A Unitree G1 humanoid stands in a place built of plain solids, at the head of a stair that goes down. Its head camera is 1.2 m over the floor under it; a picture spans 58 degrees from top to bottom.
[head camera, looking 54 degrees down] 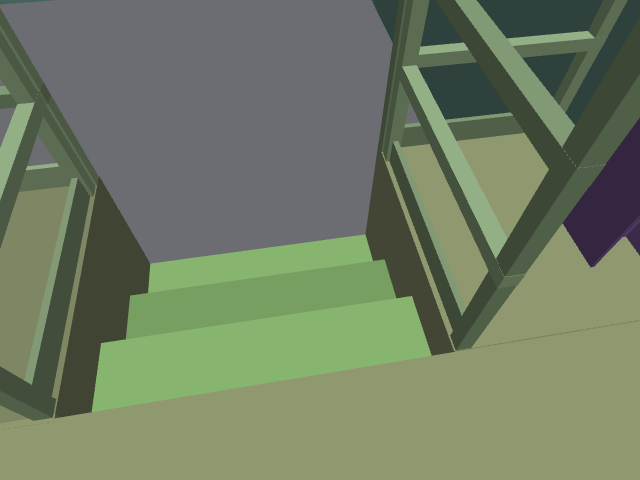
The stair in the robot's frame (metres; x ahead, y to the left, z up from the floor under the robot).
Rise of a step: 0.21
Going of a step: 0.30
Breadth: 1.12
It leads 10 degrees to the left of straight ahead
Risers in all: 4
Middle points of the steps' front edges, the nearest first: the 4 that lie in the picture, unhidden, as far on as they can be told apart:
0.38 0.16 0.00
0.68 0.21 -0.21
0.97 0.26 -0.41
1.27 0.31 -0.62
